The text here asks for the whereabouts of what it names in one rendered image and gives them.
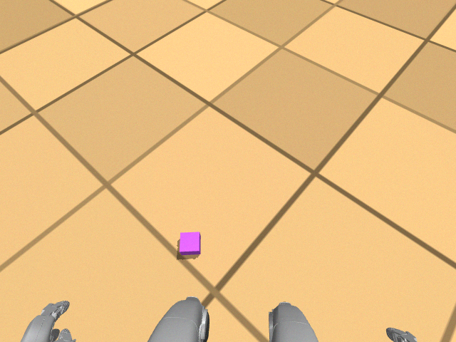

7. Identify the right robot hand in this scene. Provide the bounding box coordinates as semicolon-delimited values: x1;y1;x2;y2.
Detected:
386;328;417;342

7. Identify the left robot hand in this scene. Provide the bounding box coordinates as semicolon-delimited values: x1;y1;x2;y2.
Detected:
21;301;76;342

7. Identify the small box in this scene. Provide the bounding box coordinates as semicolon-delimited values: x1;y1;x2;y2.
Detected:
180;232;201;255

